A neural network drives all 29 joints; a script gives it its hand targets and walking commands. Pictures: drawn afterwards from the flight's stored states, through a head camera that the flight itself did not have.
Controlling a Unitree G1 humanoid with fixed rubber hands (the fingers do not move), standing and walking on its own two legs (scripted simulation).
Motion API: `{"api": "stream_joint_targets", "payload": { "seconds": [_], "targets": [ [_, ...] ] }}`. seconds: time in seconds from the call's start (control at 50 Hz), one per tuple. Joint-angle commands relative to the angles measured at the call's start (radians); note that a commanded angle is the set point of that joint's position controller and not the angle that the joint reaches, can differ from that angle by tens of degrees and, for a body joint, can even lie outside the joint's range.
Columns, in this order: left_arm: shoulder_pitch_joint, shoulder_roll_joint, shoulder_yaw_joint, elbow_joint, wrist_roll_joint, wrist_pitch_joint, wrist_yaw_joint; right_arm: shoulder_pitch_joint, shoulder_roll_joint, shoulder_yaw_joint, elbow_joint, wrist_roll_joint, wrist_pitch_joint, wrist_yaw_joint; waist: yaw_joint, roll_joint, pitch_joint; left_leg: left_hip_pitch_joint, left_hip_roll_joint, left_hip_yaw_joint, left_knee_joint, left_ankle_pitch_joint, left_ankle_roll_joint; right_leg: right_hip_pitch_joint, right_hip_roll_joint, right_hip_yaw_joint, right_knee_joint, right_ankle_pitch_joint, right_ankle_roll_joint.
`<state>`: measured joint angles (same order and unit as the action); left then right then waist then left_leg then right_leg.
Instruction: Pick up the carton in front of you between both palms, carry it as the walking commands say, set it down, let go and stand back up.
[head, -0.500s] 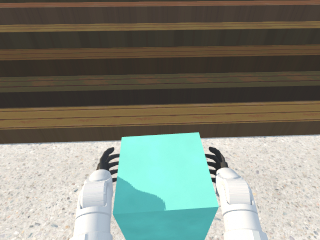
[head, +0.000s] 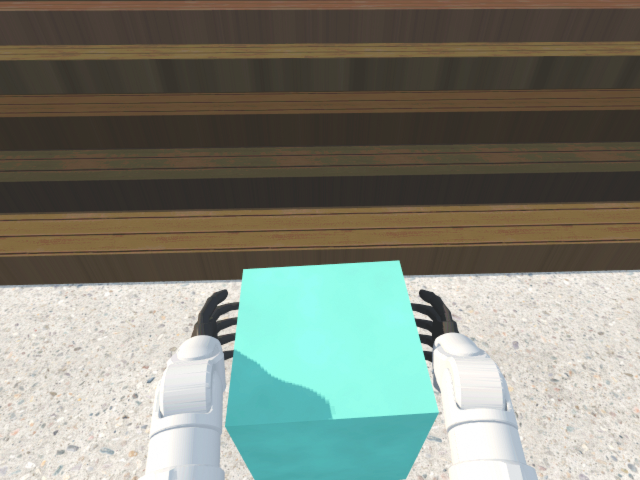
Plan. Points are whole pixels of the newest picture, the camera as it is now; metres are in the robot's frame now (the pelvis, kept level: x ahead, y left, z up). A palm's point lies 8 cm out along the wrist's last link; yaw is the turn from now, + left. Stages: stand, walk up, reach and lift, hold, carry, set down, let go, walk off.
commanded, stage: carry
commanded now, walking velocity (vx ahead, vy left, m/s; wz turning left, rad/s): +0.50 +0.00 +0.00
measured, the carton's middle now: (327, 378) +0.29 +0.00 -0.02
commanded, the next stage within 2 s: none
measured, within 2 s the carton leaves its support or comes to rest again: neither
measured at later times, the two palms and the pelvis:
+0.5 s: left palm (200, 264) +0.42 +0.18 +0.08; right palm (402, 250) +0.43 -0.12 +0.09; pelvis +0.19 +0.01 +0.00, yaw +2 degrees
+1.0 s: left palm (218, 160) +0.71 +0.20 +0.09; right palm (366, 158) +0.71 -0.10 +0.09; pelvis +0.49 +0.05 +0.00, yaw -1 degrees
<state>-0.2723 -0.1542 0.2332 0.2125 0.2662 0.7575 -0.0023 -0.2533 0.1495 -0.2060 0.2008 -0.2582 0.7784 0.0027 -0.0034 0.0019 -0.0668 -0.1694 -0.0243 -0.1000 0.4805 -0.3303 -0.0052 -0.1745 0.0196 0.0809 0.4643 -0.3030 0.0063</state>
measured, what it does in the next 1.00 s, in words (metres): walks ahead: right foot, then left foot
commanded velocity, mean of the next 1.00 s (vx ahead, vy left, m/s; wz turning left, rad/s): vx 0.50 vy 0.00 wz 0.00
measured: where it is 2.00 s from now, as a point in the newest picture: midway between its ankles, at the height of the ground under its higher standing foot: (306, 296)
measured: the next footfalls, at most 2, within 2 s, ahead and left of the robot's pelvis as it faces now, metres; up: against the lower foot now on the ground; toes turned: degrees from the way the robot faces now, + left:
right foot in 0.30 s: +0.13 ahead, -0.10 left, +0.00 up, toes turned -7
left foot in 0.60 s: +0.39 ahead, +0.13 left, +0.00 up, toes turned +12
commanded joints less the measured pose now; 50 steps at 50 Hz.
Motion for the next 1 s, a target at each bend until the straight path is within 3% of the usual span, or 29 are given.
{"api": "stream_joint_targets", "payload": {
  "seconds": [0.0, 0.06, 0.1, 0.12, 0.14, 0.16, 0.18, 0.22, 0.26, 0.28, 0.3, 0.32, 0.34, 0.36, 0.38, 0.4, 0.46, 0.5, 0.54, 0.58, 0.6, 0.62, 0.64, 0.68, 0.7, 0.72, 0.78, 0.86, 0.98],
  "targets": [
    [-0.502, -0.925, -0.628, -0.107, -0.301, -0.003, -0.217, -0.59, 0.912, 0.627, -0.157, 0.313, -0.03, 0.21, 0.007, -0.048, -0.151, -0.151, 0.059, 0.021, -0.017, -0.227, 0.019, -0.037, -0.14, 0.103, -0.127, -0.343, -0.056],
    [-0.464, -0.912, -0.708, -0.222, -0.344, 0.042, -0.184, -0.571, 0.913, 0.72, -0.278, 0.37, 0.016, 0.188, 0.007, -0.13, -0.234, -0.143, 0.014, 0.135, 0.069, -0.107, 0.008, -0.013, -0.202, 0.155, -0.159, -0.336, -0.094],
    [-0.453, -0.895, -0.746, -0.304, -0.369, 0.087, -0.163, -0.569, 0.905, 0.756, -0.347, 0.393, 0.06, 0.169, 0.005, -0.108, -0.199, -0.083, 0.034, 0.126, -0.026, -0.139, 0.019, -0.098, -0.183, 0.094, -0.109, -0.349, -0.081],
    [-0.445, -0.889, -0.762, -0.342, -0.382, 0.111, -0.152, -0.554, 0.898, 0.765, -0.371, 0.4, 0.083, 0.158, 0.004, -0.013, -0.181, -0.011, 0.105, 0.025, -0.102, -0.196, 0.042, -0.194, -0.133, 0.008, 0.0, -0.299, -0.051],
    [-0.438, -0.881, -0.782, -0.382, -0.394, 0.137, -0.14, -0.502, 0.883, 0.77, -0.384, 0.403, 0.106, 0.144, -0.008, 0.165, -0.172, 0.076, 0.227, -0.164, -0.189, -0.243, 0.095, -0.322, -0.067, -0.115, 0.204, -0.204, -0.013],
    [-0.431, -0.862, -0.791, -0.41, -0.406, 0.163, -0.129, -0.442, 0.869, 0.759, -0.387, 0.392, 0.128, 0.126, -0.018, 0.269, -0.139, 0.178, 0.324, -0.323, -0.224, -0.119, 0.16, -0.478, -0.039, -0.184, 0.297, -0.186, 0.006],
    [-0.433, -0.849, -0.809, -0.445, -0.425, 0.184, -0.118, -0.409, 0.848, 0.744, -0.417, 0.381, 0.148, 0.106, -0.026, 0.259, -0.108, 0.219, 0.354, -0.358, -0.219, 0.061, 0.206, -0.553, -0.044, -0.187, 0.281, -0.246, 0.002],
    [-0.363, -0.841, -0.832, -0.507, -0.457, 0.223, -0.09, -0.359, 0.83, 0.75, -0.51, 0.385, 0.192, 0.065, -0.029, 0.158, -0.167, 0.251, 0.328, -0.234, -0.158, 0.308, 0.197, -0.481, -0.037, -0.199, 0.175, -0.22, -0.01],
    [-0.27, -0.832, -0.834, -0.571, -0.472, 0.265, -0.051, -0.298, 0.818, 0.761, -0.601, 0.406, 0.238, 0.028, -0.011, 0.145, -0.246, 0.155, 0.241, -0.034, -0.068, 0.317, 0.129, -0.217, 0.007, -0.275, -0.012, -0.01, -0.01],
    [-0.228, -0.826, -0.82, -0.597, -0.47, 0.283, -0.031, -0.245, 0.805, 0.76, -0.632, 0.41, 0.259, 0.011, -0.003, 0.106, -0.29, 0.013, 0.199, 0.062, 0.017, 0.296, 0.091, 0.031, 0.006, -0.283, -0.082, 0.063, -0.015],
    [-0.164, -0.811, -0.789, -0.604, -0.453, 0.301, -0.011, -0.227, 0.786, 0.756, -0.664, 0.415, 0.277, -0.005, 0.017, 0.028, -0.333, -0.201, 0.156, 0.14, 0.157, 0.211, 0.048, 0.307, -0.084, -0.168, -0.121, 0.056, -0.043],
    [-0.093, -0.788, -0.755, -0.603, -0.424, 0.316, 0.017, -0.242, 0.763, 0.758, -0.719, 0.432, 0.304, -0.017, 0.035, -0.245, -0.307, -0.464, 0.066, 0.244, 0.399, 0.023, 0.0, 0.425, -0.328, 0.219, -0.19, 0.056, -0.139],
    [-0.067, -0.768, -0.723, -0.622, -0.397, 0.33, 0.045, -0.263, 0.743, 0.767, -0.757, 0.453, 0.323, -0.028, 0.038, -0.299, -0.25, -0.653, 0.044, 0.217, 0.5, -0.21, 0.007, 0.477, -0.455, 0.397, -0.186, 0.275, -0.243],
    [-0.062, -0.761, -0.704, -0.671, -0.395, 0.346, 0.066, -0.246, 0.739, 0.769, -0.777, 0.466, 0.333, -0.042, 0.039, -0.175, -0.205, -0.716, 0.085, 0.163, 0.543, -0.264, 0.017, 0.454, -0.471, 0.369, -0.178, 0.368, -0.271],
    [-0.059, -0.77, -0.7, -0.711, -0.402, 0.357, 0.082, -0.217, 0.744, 0.757, -0.784, 0.47, 0.34, -0.055, 0.037, -0.098, -0.195, -0.723, 0.104, 0.158, 0.537, -0.261, 0.023, 0.437, -0.445, 0.295, -0.177, 0.395, -0.249],
    [-0.064, -0.772, -0.708, -0.762, -0.417, 0.363, 0.094, -0.18, 0.759, 0.745, -0.792, 0.473, 0.344, -0.068, 0.037, -0.072, -0.191, -0.72, 0.12, 0.161, 0.47, -0.228, 0.026, 0.423, -0.425, 0.23, -0.205, 0.324, -0.215],
    [-0.087, -0.734, -0.729, -0.841, -0.45, 0.365, 0.121, -0.117, 0.738, 0.695, -0.806, 0.439, 0.34, -0.118, 0.026, -0.133, -0.187, -0.518, 0.086, 0.237, 0.236, -0.027, 0.013, 0.288, -0.319, -0.004, -0.233, 0.318, -0.14],
    [-0.06, -0.673, -0.729, -0.862, -0.459, 0.36, 0.142, -0.056, 0.683, 0.653, -0.807, 0.404, 0.331, -0.155, 0.024, -0.162, -0.171, -0.373, 0.051, 0.292, 0.134, 0.083, 0.016, 0.184, -0.289, -0.102, -0.228, 0.31, -0.115],
    [-0.037, -0.614, -0.726, -0.873, -0.469, 0.359, 0.161, -0.018, 0.634, 0.624, -0.806, 0.386, 0.325, -0.185, 0.013, -0.143, -0.165, -0.16, 0.022, 0.35, 0.044, 0.199, 0.022, 0.047, -0.269, -0.175, -0.155, 0.29, -0.083],
    [-0.015, -0.561, -0.721, -0.886, -0.47, 0.364, 0.178, 0.018, 0.587, 0.601, -0.797, 0.383, 0.328, -0.206, -0.001, -0.085, -0.225, 0.147, -0.004, 0.394, 0.025, 0.149, 0.04, -0.105, -0.212, -0.274, 0.065, 0.353, -0.041],
    [-0.016, -0.524, -0.708, -0.889, -0.468, 0.369, 0.185, 0.031, 0.558, 0.59, -0.798, 0.378, 0.333, -0.215, -0.021, 0.004, -0.251, 0.285, 0.119, 0.209, -0.026, 0.029, 0.062, -0.231, -0.168, -0.303, 0.272, 0.231, -0.003],
    [-0.023, -0.496, -0.7, -0.905, -0.475, 0.379, 0.19, 0.028, 0.528, 0.579, -0.792, 0.374, 0.335, -0.225, -0.03, 0.256, -0.284, 0.356, 0.401, -0.33, -0.224, -0.192, 0.183, -0.437, -0.051, -0.285, 0.578, -0.027, 0.042],
    [-0.028, -0.495, -0.716, -0.9, -0.484, 0.383, 0.19, 0.004, 0.537, 0.585, -0.81, 0.391, 0.337, -0.224, -0.023, 0.24, -0.265, 0.35, 0.483, -0.487, -0.299, -0.126, 0.26, -0.549, -0.058, -0.156, 0.75, -0.197, 0.018],
    [-0.02, -0.561, -0.704, -0.867, -0.481, 0.385, 0.182, -0.059, 0.593, 0.633, -0.855, 0.433, 0.339, -0.208, -0.02, 0.064, -0.234, 0.254, 0.449, -0.335, -0.265, 0.083, 0.252, -0.583, -0.153, -0.094, 0.834, -0.134, -0.022],
    [0.001, -0.595, -0.695, -0.838, -0.468, 0.381, 0.177, -0.076, 0.616, 0.653, -0.861, 0.436, 0.337, -0.199, -0.015, -0.004, -0.23, 0.198, 0.428, -0.258, -0.273, 0.11, 0.223, -0.558, -0.182, -0.076, 0.785, -0.068, -0.025],
    [0.023, -0.62, -0.684, -0.822, -0.452, 0.376, 0.172, -0.079, 0.635, 0.675, -0.869, 0.442, 0.334, -0.188, -0.009, -0.013, -0.231, 0.147, 0.394, -0.161, -0.287, 0.116, 0.184, -0.512, -0.194, -0.07, 0.713, -0.019, -0.026],
    [0.089, -0.648, -0.688, -0.794, -0.399, 0.361, 0.161, -0.058, 0.641, 0.72, -0.883, 0.458, 0.333, -0.151, -0.011, 0.063, -0.204, 0.12, 0.327, 0.007, -0.325, 0.143, 0.145, -0.482, -0.155, -0.145, 0.526, 0.05, -0.01],
    [0.114, -0.628, -0.702, -0.811, -0.367, 0.352, 0.156, -0.01, 0.612, 0.738, -0.873, 0.466, 0.335, -0.12, -0.012, 0.101, -0.136, 0.167, 0.28, 0.123, -0.332, 0.314, 0.136, -0.505, -0.12, -0.216, 0.282, 0.17, 0.001],
    [0.061, -0.571, -0.737, -0.888, -0.406, 0.363, 0.158, 0.015, 0.552, 0.705, -0.893, 0.447, 0.337, -0.132, -0.018, 0.157, -0.039, 0.217, 0.258, 0.225, -0.293, 0.497, 0.124, -0.45, -0.083, -0.293, 0.109, 0.265, -0.043]
  ]
}}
